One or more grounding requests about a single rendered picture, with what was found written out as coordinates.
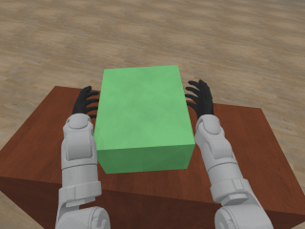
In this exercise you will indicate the pedestal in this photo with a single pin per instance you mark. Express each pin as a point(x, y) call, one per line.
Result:
point(31, 172)

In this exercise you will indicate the right robot hand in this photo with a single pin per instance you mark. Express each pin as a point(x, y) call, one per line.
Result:
point(204, 102)

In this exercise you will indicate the robot right upper arm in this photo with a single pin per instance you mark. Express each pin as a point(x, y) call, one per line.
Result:
point(242, 216)

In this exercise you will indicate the robot left forearm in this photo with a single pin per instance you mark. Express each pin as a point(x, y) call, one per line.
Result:
point(80, 184)

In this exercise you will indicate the robot right forearm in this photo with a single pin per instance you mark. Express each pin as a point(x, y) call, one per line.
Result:
point(228, 185)

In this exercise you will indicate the carton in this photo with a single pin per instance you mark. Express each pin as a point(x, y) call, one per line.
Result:
point(143, 123)

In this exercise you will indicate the left robot hand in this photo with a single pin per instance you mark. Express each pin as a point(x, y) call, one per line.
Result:
point(82, 102)

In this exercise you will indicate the robot left upper arm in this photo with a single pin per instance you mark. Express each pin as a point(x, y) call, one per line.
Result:
point(94, 217)

